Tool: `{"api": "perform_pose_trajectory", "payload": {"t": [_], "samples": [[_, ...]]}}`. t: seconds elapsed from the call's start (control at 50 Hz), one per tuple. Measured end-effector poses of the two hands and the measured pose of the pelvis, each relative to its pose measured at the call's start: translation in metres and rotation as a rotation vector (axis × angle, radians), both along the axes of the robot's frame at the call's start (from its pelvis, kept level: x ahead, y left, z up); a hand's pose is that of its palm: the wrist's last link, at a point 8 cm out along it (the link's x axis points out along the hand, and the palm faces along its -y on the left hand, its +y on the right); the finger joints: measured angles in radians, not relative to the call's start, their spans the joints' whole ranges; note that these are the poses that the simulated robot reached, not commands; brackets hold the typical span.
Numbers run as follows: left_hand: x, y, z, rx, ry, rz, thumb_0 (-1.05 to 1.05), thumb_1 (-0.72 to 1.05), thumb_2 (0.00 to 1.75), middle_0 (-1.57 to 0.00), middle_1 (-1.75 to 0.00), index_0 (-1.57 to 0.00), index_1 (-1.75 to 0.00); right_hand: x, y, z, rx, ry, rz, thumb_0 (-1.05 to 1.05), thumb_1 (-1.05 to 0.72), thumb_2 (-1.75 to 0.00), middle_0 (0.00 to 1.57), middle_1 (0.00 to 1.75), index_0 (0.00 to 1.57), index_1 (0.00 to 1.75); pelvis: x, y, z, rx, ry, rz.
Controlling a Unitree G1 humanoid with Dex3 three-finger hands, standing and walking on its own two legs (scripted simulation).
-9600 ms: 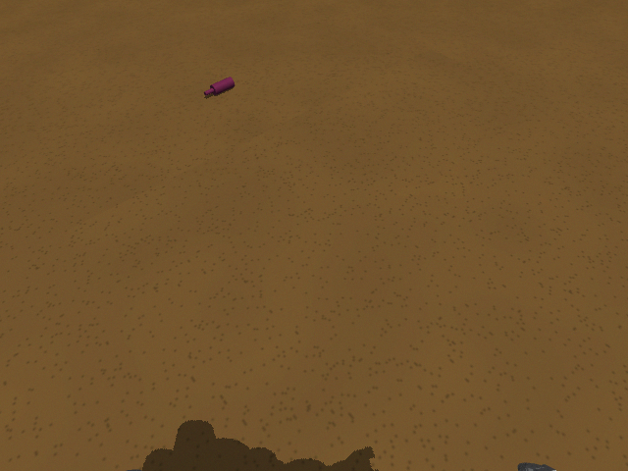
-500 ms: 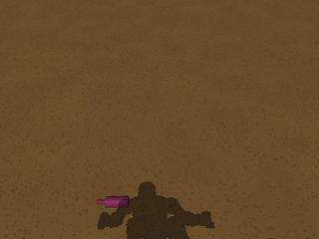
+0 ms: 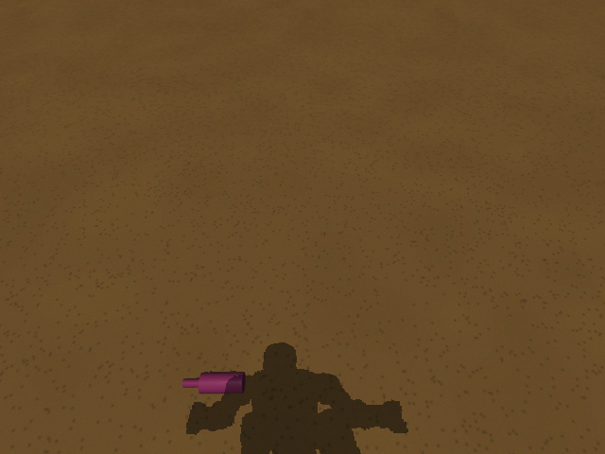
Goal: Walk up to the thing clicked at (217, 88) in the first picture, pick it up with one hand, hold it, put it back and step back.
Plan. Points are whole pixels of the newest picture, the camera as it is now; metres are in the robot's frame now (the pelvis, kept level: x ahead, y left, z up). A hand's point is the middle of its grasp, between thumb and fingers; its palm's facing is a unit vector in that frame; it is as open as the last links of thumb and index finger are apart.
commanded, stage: stand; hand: left
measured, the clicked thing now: (213, 382) +0.41 +0.32 -0.75
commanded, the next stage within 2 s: walk up in 0.26 s
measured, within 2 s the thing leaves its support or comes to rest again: neither
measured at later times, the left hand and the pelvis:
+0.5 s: hand out of the picture +0.05 +0.33 -0.16, palm faces -0.02 -0.89 -0.45, open 7.4 cm; pelvis -0.03 +0.05 -0.02, yaw +2 degrees
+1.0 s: hand out of the picture +0.02 +0.35 -0.18, palm faces -0.10 -0.93 -0.37, open 7.4 cm; pelvis -0.06 +0.08 -0.02, yaw -4 degrees
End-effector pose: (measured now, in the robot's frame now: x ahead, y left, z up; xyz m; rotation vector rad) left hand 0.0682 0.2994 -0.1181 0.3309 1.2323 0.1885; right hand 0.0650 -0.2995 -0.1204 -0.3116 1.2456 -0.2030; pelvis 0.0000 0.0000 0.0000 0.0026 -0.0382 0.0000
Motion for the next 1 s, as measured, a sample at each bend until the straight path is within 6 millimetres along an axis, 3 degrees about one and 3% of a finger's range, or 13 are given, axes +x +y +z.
{"api": "perform_pose_trajectory", "payload": {"t": [0.26,0.34,0.48,0.58,0.66,0.74,0.82,1.0], "samples": [[0.001,-0.001,0.000,0.003,0.002,-0.001,0.01,0.91,0.90,-0.21,-0.30,-0.20,-0.30,0.002,-0.001,0.000,0.002,0.000,-0.001,0.00,-0.91,-0.90,0.20,0.30,0.21,0.30,0.002,-0.001,0.000,-0.001,0.001,-0.001],[-0.001,0.007,0.002,0.029,-0.025,0.018,0.01,0.91,0.90,-0.21,-0.30,-0.20,-0.30,0.003,-0.005,-0.003,-0.008,0.014,-0.002,0.00,-0.91,-0.90,0.20,0.30,0.21,0.30,-0.005,0.005,-0.004,-0.008,0.005,0.005],[-0.019,0.059,0.001,0.108,-0.034,0.007,0.01,0.90,0.90,-0.21,-0.30,-0.21,-0.30,0.006,0.009,-0.002,-0.051,0.000,0.029,0.00,-0.91,-0.90,0.20,0.30,0.20,0.30,-0.026,0.040,-0.015,-0.020,0.013,0.027],[-0.026,0.109,-0.019,0.122,-0.053,0.028,0.01,0.90,0.90,-0.21,-0.30,-0.21,-0.30,-0.009,0.043,-0.007,-0.086,0.004,0.053,0.00,-0.91,-0.90,0.20,0.30,0.20,0.30,-0.040,0.072,-0.031,0.002,-0.004,0.042],[-0.036,0.123,-0.021,0.100,-0.030,0.053,0.01,0.91,0.90,-0.21,-0.30,-0.20,-0.30,-0.028,0.074,0.000,-0.063,0.016,0.046,0.00,-0.91,-0.90,0.20,0.30,0.21,0.30,-0.043,0.085,-0.023,-0.016,-0.003,0.040],[-0.050,0.125,-0.021,0.060,0.013,0.036,0.01,0.91,0.90,-0.21,-0.30,-0.20,-0.30,-0.035,0.094,0.006,-0.052,-0.018,0.033,0.00,-0.91,-0.90,0.20,0.30,0.21,0.30,-0.044,0.095,-0.017,-0.024,-0.005,0.015],[-0.060,0.121,-0.023,0.031,0.059,0.007,0.01,0.91,0.90,-0.21,-0.30,-0.20,-0.30,-0.039,0.100,0.008,-0.054,-0.070,0.018,0.00,-0.90,-0.90,0.21,0.30,0.21,0.30,-0.047,0.100,-0.015,-0.020,-0.012,-0.013],[-0.053,0.095,-0.019,0.021,0.017,-0.056,0.01,0.91,0.90,-0.21,-0.30,-0.20,-0.30,-0.060,0.070,0.002,-0.072,-0.108,-0.013,0.00,-0.90,-0.90,0.21,0.30,0.21,0.30,-0.060,0.084,-0.021,-0.020,-0.020,-0.065]]}}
